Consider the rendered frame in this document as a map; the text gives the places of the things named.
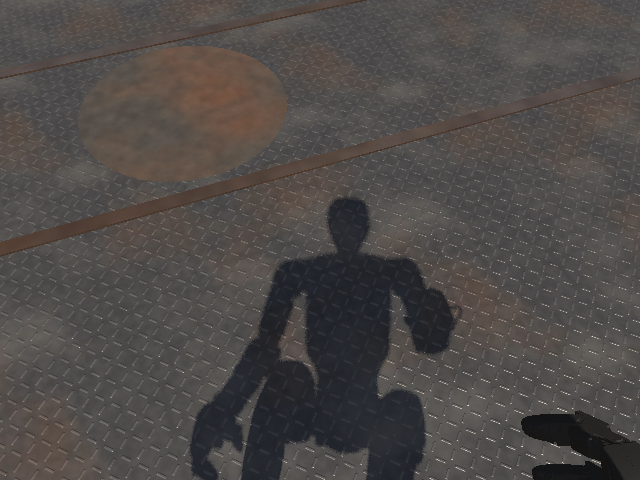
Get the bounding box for right robot hand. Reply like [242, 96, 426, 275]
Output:
[521, 410, 640, 480]

